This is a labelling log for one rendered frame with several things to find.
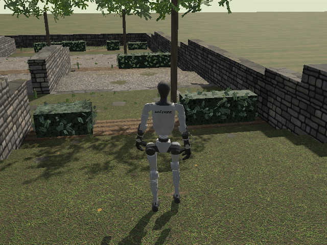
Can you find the left robot hand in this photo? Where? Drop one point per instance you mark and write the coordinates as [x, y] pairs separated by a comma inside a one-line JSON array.
[[140, 143]]

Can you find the left robot upper arm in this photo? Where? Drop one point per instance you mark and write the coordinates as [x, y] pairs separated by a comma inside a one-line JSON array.
[[147, 108]]

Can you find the right robot hand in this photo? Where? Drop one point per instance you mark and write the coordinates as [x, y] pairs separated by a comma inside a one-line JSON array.
[[187, 153]]

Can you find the right robot upper arm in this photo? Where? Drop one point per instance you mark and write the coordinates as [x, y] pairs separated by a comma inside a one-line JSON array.
[[181, 116]]

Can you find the left robot thigh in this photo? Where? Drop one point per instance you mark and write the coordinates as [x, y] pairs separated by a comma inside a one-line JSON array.
[[152, 159]]

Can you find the left robot forearm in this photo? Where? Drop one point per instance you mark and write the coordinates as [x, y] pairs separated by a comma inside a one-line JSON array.
[[140, 134]]

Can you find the left robot shin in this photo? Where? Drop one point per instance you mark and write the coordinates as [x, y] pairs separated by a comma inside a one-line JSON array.
[[154, 188]]

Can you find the right robot forearm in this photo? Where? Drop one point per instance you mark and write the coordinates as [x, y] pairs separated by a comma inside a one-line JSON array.
[[185, 138]]

